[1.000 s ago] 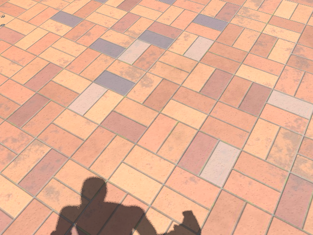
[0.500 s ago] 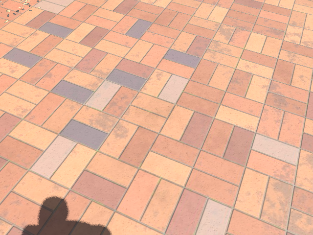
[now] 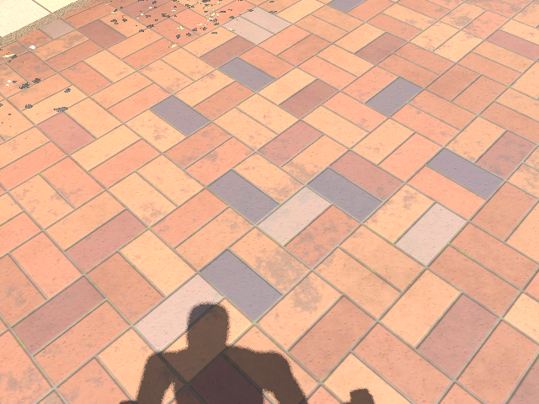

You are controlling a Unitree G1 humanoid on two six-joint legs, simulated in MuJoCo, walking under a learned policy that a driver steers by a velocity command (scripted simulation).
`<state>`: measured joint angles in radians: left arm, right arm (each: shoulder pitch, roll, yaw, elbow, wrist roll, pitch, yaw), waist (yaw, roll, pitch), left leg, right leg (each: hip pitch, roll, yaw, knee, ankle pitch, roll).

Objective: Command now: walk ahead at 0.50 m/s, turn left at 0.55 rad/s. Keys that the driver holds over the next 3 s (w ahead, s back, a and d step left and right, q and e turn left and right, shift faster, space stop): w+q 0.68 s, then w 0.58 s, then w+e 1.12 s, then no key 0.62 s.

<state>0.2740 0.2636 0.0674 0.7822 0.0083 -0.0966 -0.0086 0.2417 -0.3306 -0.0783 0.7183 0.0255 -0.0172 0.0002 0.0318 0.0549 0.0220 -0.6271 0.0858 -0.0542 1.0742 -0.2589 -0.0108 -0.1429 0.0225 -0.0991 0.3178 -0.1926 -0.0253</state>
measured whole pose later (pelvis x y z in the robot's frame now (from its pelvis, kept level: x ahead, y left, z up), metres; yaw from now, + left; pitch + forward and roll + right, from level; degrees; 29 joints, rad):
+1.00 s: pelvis +0.55 +0.13 +0.00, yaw +30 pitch +1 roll -1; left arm 0.33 0.26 0.05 0.83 0.00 -0.09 -0.02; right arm 0.22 -0.30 -0.05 0.68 0.01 -0.05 0.00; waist 0.05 0.05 0.02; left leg -0.58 0.06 -0.05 0.97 -0.27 0.01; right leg -0.17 0.05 -0.01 0.33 -0.18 -0.04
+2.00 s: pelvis +1.03 +0.38 +0.00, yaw +9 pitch +1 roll +0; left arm 0.28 0.28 0.07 0.72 -0.01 -0.05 -0.02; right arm 0.14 -0.30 -0.05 0.73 -0.01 -0.10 0.00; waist 0.03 0.02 0.05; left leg -0.57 0.09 -0.07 1.05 -0.31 -0.03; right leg -0.24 0.12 0.04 0.38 -0.16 -0.11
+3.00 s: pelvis +1.42 +0.43 -0.01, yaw -10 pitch +0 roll -1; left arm 0.12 0.22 0.03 0.75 0.02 0.01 0.00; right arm 0.18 -0.27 -0.03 0.89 -0.02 0.02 -0.02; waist -0.01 0.02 0.03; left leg -0.28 0.07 -0.02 0.57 -0.28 -0.05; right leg -0.34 0.04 -0.01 0.51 -0.17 -0.02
